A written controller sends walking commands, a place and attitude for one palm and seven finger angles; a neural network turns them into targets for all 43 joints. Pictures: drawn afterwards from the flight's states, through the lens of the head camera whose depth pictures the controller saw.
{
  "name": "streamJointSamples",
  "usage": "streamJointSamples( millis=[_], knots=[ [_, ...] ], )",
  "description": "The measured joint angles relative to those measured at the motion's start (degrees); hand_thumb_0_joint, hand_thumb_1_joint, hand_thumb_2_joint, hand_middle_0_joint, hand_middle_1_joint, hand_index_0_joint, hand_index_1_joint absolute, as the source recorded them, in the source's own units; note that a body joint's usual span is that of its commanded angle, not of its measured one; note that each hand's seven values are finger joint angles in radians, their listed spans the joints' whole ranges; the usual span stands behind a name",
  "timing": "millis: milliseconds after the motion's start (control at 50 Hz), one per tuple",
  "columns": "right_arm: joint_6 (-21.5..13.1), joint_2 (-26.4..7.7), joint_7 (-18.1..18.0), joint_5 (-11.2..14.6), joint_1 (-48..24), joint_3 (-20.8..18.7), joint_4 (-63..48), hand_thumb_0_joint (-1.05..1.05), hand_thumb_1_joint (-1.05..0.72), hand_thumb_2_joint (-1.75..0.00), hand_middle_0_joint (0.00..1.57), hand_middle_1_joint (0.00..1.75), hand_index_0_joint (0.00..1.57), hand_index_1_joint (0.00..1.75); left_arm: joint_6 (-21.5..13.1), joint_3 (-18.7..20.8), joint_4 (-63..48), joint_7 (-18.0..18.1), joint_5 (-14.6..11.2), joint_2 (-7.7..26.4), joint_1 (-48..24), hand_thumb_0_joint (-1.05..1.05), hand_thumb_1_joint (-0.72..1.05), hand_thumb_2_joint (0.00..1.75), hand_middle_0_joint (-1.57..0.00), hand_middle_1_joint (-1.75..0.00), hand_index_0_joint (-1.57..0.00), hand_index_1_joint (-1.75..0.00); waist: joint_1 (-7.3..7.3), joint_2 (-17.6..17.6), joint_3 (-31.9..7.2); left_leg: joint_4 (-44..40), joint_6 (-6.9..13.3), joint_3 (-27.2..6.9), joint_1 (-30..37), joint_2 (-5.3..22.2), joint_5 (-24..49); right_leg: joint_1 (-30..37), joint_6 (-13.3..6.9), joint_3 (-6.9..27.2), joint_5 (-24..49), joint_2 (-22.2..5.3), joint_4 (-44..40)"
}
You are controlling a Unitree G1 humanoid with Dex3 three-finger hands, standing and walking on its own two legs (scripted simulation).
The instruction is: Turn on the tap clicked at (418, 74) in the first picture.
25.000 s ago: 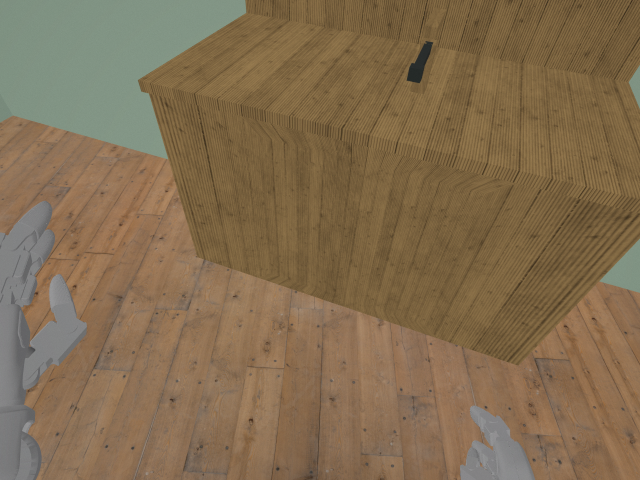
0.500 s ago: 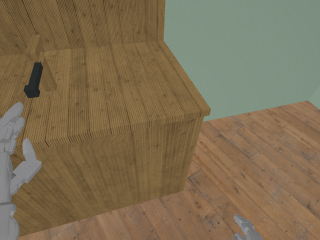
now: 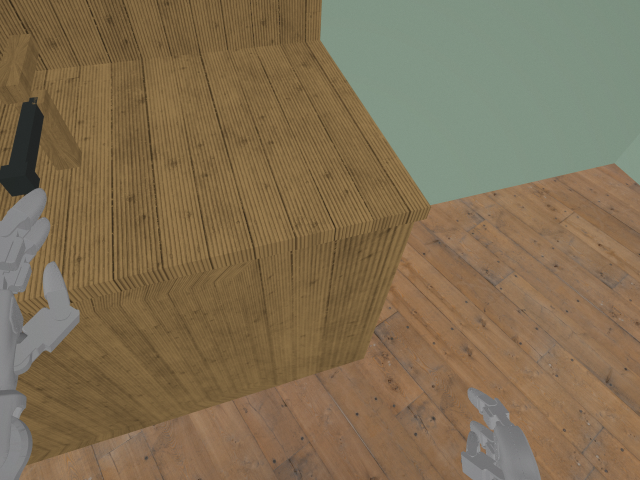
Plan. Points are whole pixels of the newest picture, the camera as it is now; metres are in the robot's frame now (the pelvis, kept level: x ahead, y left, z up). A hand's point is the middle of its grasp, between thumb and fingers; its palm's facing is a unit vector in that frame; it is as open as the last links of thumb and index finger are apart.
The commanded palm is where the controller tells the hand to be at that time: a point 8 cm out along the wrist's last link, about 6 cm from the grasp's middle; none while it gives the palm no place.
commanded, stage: shuffle to correct the standing spot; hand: left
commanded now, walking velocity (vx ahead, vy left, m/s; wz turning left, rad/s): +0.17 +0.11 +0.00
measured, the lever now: (19, 179) +0.40 +0.40 +0.13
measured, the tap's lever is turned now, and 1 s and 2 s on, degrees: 0 0 0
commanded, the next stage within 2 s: come to a stop and stand still in 0.96 s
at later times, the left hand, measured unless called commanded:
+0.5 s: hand (49, 278) +0.26 +0.28 +0.16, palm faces +0.43 -0.83 -0.36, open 7.4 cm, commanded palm +0.19 +0.31 +0.18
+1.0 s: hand (35, 250) +0.28 +0.30 +0.16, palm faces +0.41 -0.84 -0.36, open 7.4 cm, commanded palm +0.23 +0.33 +0.18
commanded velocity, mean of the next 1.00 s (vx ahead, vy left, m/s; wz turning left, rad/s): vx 0.17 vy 0.11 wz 0.00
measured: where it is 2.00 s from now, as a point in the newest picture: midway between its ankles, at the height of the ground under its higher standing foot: outside the picture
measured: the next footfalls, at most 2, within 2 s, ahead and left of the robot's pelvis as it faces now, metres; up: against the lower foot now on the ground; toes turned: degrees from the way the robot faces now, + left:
right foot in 1.16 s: +0.15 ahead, -0.01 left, +0.00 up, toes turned -3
left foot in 1.38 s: +0.12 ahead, +0.17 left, +0.00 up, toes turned -2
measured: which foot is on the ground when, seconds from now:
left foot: down 0.00-1.00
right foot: down 0.00-0.90, up 0.92-1.00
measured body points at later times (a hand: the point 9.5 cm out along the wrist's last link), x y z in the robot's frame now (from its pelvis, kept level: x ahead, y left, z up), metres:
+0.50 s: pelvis +0.04 +0.03 -0.02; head +0.06 +0.03 +0.43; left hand +0.23 +0.32 +0.18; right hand +0.22 -0.19 -0.09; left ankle +0.03 +0.08 -0.74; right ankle +0.01 -0.13 -0.74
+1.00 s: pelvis +0.05 +0.06 -0.02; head +0.06 +0.06 +0.43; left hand +0.25 +0.34 +0.18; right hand +0.21 -0.19 -0.10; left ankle +0.07 +0.12 -0.74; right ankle +0.02 -0.07 -0.69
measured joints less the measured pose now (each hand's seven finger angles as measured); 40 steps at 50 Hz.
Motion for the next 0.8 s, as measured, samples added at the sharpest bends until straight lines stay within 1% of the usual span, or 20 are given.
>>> streamJointSamples(
  millis=[80,160,300,380,560,620,660,700,720,740,760,800],
  knots=[
    [0.1,0.2,0.7,0.0,-1.1,0.0,0.2,0.01,-0.91,-0.9,0.21,0.3,0.2,0.3,0.1,1.7,-3.1,1.0,-0.3,0.3,-0.4,0.02,0.89,0.9,-0.22,-0.3,-0.21,-0.31,-0.05,-0.3,0.7,0.7,0.3,-0.2,0.2,-0.2,-1.0,0.6,0.3,-0.2,-0.7,-0.3,0.1],
    [0.7,0.4,1.3,0.0,-2.2,-0.4,-0.2,0.01,-0.91,-0.9,0.21,0.3,0.2,0.3,-0.9,1.4,-5.8,1.2,-0.5,0.3,1.2,0.02,0.89,0.9,-0.21,-0.3,-0.21,-0.31,-0.3,-0.2,-0.1,2.8,0.7,0.0,-0.1,-0.4,-2.8,0.4,0.6,-0.1,-2.3,-0.5,1.8],
    [2.1,0.5,0.7,0.6,-2.5,-0.7,-1.2,0.01,-0.91,-0.9,0.21,0.3,0.2,0.3,-0.9,0.8,-4.1,1.1,-1.0,0.4,1.9,0.01,0.89,0.9,-0.21,-0.3,-0.21,-0.31,-0.34,0.3,-1.5,6.5,1.7,0.3,-0.2,-1.5,-6.0,-0.2,1.1,0.2,-6.2,-1.5,6.7],
    [2.3,0.6,0.5,0.8,-2.2,-0.6,-1.3,0.01,-0.91,-0.9,0.21,0.3,0.2,0.3,-0.5,1.2,-3.4,1.5,-1.1,0.0,0.9,0.02,0.89,0.9,-0.21,-0.3,-0.21,-0.31,-0.17,0.5,-1.4,7.9,2.1,0.3,-0.3,-2.1,-7.2,-0.7,0.8,0.0,-7.8,-2.2,9.3],
    [3.3,0.7,0.7,1.2,-1.6,-0.6,-0.1,0.01,-0.91,-0.9,0.21,0.3,0.2,0.3,-1.2,1.1,-4.8,2.1,-1.3,-0.2,1.3,0.02,0.89,0.9,-0.21,-0.3,-0.21,-0.31,-0.49,1.6,-1.4,11.7,2.4,0.3,-1.3,-2.1,-9.9,-0.9,1.6,-0.2,-9.9,-2.3,11.4],
    [3.7,0.8,0.6,1.4,-1.5,-0.8,0.0,0.01,-0.91,-0.9,0.21,0.3,0.2,0.3,-1.1,1.5,-4.8,2.1,-1.4,0.1,1.5,0.02,0.89,0.9,-0.21,-0.3,-0.21,-0.31,-0.67,1.4,-1.3,12.2,2.7,0.8,-1.2,-2.4,-10.4,-1.8,1.0,-0.2,-10.5,-2.7,13.7],
    [3.6,0.8,0.6,1.3,-1.4,-1.0,0.0,0.01,-0.91,-0.9,0.21,0.3,0.2,0.3,-0.9,1.7,-4.7,2.1,-1.4,0.1,1.8,0.02,0.89,0.9,-0.21,-0.3,-0.21,-0.31,-0.53,1.6,-1.1,11.7,2.9,1.4,-0.7,-2.5,-10.5,-2.3,0.0,-1.5,-10.3,-3.4,15.1],
    [3.3,0.7,0.7,1.1,-1.0,-1.0,-0.1,0.01,-0.91,-0.9,0.21,0.3,0.2,0.3,-0.9,1.7,-4.4,2.2,-1.2,-0.2,2.1,0.02,0.89,0.9,-0.21,-0.3,-0.21,-0.31,-0.46,2.3,-1.3,11.4,2.9,1.8,-0.2,-2.2,-10.5,-1.5,-0.7,-3.2,-10.5,-3.8,13.7],
    [3.3,0.6,0.7,1.0,-0.7,-1.0,-0.2,0.01,-0.91,-0.9,0.21,0.3,0.2,0.3,-0.8,1.6,-4.3,2.3,-1.1,-0.3,2.1,0.02,0.89,0.9,-0.21,-0.3,-0.21,-0.31,-0.58,2.9,-1.5,11.5,2.9,1.7,-0.4,-1.8,-10.7,-0.7,-0.3,-3.8,-10.7,-3.7,12.0],
    [3.3,0.4,0.7,1.0,-0.4,-1.1,-0.2,0.01,-0.91,-0.9,0.21,0.3,0.2,0.3,-0.9,1.4,-4.2,2.3,-1.1,-0.3,1.9,0.02,0.89,0.9,-0.21,-0.3,-0.21,-0.31,-0.85,3.6,-1.7,12.2,2.7,1.3,-0.9,-1.3,-10.9,-0.3,0.6,-4.3,-10.2,-3.3,10.9],
    [3.4,0.3,0.8,1.1,-0.4,-1.2,-0.1,0.01,-0.91,-0.9,0.21,0.3,0.2,0.3,-1.0,1.2,-4.3,2.4,-1.0,0.0,1.6,0.02,0.89,0.9,-0.21,-0.3,-0.21,-0.31,-1.09,3.8,-1.7,13.7,2.0,0.8,-1.8,-1.0,-10.8,-0.2,1.3,-4.7,-9.8,-3.1,10.6],
    [3.8,0.2,1.0,1.3,-0.4,-1.4,0.5,0.01,-0.91,-0.9,0.21,0.3,0.2,0.3,-1.5,0.8,-4.9,2.7,-0.8,0.5,1.2,0.02,0.89,0.9,-0.21,-0.3,-0.21,-0.31,-1.08,3.1,-1.4,18.9,0.0,-0.2,-4.3,-1.0,-10.7,-0.1,1.8,-4.9,-9.9,-3.4,11.0]
  ],
)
